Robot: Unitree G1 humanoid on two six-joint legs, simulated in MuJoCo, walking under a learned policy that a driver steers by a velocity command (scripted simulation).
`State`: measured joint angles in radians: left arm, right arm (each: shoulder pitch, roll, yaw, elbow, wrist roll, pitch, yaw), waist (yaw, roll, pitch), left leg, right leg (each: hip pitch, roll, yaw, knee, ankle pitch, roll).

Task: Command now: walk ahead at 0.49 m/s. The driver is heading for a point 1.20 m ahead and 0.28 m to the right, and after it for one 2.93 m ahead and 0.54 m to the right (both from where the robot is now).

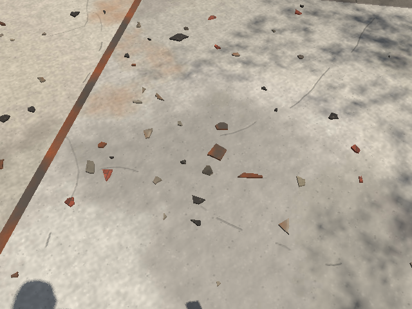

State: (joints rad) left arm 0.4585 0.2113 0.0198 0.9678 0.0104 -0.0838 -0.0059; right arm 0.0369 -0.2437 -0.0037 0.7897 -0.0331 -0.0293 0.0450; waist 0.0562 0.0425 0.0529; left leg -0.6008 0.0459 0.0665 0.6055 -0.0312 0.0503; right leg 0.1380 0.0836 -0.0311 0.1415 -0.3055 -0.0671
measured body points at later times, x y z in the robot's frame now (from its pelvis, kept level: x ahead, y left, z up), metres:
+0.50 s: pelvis +0.28 +0.02 +0.01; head +0.30 +0.02 +0.46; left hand +0.45 +0.25 -0.11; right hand +0.21 -0.22 -0.13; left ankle +0.18 +0.09 -0.73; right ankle +0.44 -0.12 -0.69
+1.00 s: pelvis +0.55 -0.02 +0.01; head +0.57 -0.03 +0.46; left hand +0.49 +0.22 -0.13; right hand +0.69 -0.26 -0.12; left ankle +0.70 +0.13 -0.68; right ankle +0.48 -0.09 -0.73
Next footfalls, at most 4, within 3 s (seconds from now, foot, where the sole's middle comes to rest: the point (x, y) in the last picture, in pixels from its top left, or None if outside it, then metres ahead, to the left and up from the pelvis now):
0.08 left None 0.22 0.09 -0.77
0.62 right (259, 286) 0.52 -0.09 -0.77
1.18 left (207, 203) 0.82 0.09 -0.77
1.72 right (277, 162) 1.02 -0.17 -0.77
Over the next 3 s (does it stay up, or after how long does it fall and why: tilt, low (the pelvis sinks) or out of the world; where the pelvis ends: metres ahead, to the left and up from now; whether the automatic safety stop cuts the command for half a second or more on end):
stays up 1.03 -0.13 0.01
